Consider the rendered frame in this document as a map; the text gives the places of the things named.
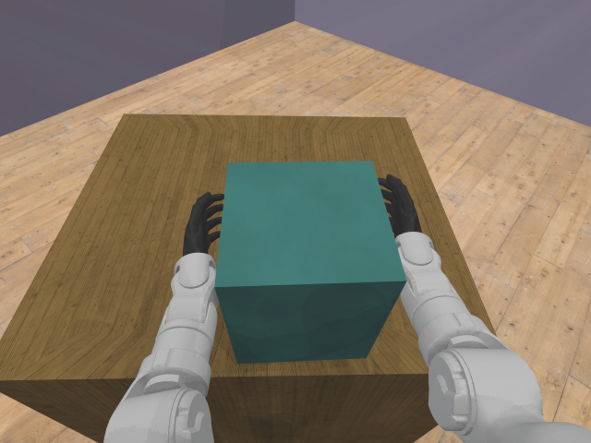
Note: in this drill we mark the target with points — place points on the pedestal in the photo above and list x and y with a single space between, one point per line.
93 310

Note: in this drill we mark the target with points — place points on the robot right upper arm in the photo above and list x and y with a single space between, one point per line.
491 396

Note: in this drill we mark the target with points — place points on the robot left forearm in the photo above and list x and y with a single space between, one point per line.
182 349

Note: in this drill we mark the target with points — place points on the robot left upper arm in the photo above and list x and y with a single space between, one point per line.
172 416

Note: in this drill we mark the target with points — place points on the robot left hand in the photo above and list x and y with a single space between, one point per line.
197 239

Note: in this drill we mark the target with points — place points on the carton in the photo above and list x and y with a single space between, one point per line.
308 268

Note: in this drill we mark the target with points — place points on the robot right hand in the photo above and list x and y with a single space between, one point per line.
404 217

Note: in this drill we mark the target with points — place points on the robot right forearm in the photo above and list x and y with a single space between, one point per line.
436 311

